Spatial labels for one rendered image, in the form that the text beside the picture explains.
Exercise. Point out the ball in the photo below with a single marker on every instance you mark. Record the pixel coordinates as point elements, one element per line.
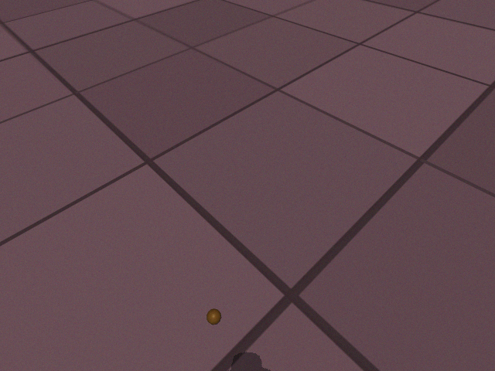
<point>213,316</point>

